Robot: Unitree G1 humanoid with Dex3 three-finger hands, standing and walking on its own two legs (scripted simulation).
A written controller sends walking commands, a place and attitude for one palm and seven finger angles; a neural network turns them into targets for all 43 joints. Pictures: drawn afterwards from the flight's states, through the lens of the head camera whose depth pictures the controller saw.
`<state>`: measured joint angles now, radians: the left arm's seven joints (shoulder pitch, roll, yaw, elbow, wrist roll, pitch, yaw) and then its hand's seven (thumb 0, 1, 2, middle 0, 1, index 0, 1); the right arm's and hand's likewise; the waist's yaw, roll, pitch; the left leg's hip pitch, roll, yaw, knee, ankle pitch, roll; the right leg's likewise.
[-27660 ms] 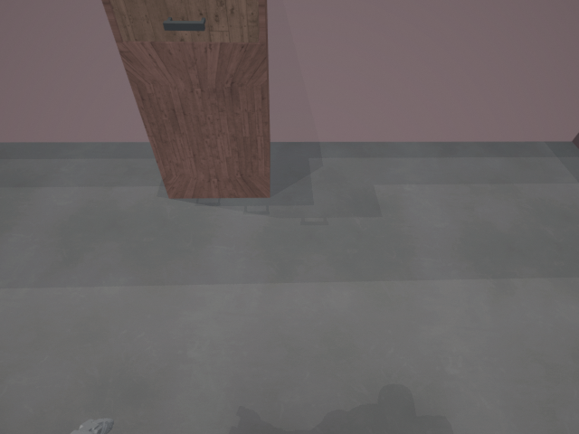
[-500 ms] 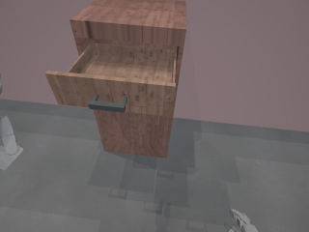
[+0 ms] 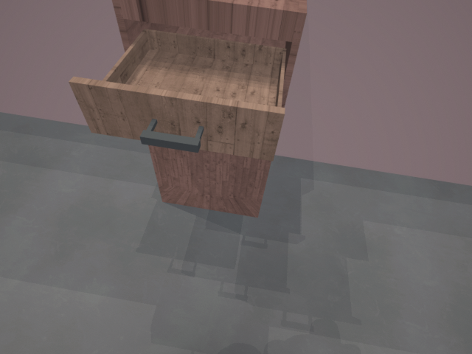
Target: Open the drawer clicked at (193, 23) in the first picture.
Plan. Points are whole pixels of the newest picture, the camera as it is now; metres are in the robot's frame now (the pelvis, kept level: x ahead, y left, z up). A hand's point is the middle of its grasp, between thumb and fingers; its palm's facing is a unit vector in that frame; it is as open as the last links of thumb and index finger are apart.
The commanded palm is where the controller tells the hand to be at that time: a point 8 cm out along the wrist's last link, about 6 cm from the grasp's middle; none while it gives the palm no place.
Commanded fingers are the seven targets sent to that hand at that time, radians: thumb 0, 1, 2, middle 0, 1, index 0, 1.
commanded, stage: let the arm hang, fingers relaxed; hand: left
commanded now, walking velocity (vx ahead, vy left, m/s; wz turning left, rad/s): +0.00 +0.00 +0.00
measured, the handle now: (173, 134) +0.52 +0.17 +0.05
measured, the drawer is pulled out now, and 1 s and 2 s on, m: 0.29 0.29 0.29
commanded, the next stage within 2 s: look to check the result in 0.74 s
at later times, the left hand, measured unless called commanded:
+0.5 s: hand out of the picture +0.01 +0.16 -0.17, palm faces +0.02 -0.98 -0.17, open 7.3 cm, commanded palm none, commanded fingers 0.00 0.90 0.90 -0.20 -0.30 -0.20 -0.30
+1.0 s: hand out of the picture +0.02 +0.16 -0.17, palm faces +0.03 -0.98 -0.17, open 7.3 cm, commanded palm none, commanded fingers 0.00 0.90 0.90 -0.20 -0.30 -0.20 -0.30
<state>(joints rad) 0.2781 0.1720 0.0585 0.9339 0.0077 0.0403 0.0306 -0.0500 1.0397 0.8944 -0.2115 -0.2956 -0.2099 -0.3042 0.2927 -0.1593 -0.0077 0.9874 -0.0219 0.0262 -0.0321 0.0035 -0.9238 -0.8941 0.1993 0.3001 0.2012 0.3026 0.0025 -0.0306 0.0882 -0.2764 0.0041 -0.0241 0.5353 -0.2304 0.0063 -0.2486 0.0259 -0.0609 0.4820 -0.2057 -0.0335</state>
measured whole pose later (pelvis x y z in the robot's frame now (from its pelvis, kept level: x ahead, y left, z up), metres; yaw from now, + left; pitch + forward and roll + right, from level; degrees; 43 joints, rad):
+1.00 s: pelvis +0.03 +0.00 +0.01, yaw -2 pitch -2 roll +0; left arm 0.27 0.11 0.02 1.15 0.00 0.00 0.04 0.00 0.91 0.90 -0.20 -0.29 -0.20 -0.30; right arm 0.31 -0.11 -0.01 1.12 -0.01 0.01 -0.05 0.00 -0.90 -0.89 0.20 0.30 0.20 0.30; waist -0.01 0.02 0.07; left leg -0.17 0.00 0.01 0.43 -0.22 0.01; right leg -0.17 0.02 -0.03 0.41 -0.21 -0.03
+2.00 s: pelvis +0.05 +0.00 +0.01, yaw -2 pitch -2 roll +0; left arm 0.27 0.12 0.02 1.14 0.00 -0.01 0.04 0.00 0.91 0.90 -0.20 -0.29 -0.20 -0.30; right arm 0.29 -0.11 -0.01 1.14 -0.01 0.00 -0.05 0.00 -0.90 -0.89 0.20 0.30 0.20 0.30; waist -0.01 0.01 0.07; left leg -0.13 0.01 0.01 0.40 -0.24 0.00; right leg -0.13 0.03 -0.02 0.39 -0.23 -0.03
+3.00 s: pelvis +0.05 +0.00 +0.01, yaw -2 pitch -2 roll +0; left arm 0.27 0.13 0.02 1.14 0.00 -0.01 0.04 0.00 0.91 0.90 -0.20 -0.29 -0.20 -0.30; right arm 0.28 -0.12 -0.01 1.14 -0.01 0.00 -0.05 0.00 -0.90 -0.89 0.20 0.30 0.20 0.30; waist -0.01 0.01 0.07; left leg -0.12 0.00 0.01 0.39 -0.24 0.00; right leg -0.12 0.03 -0.02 0.37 -0.22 -0.03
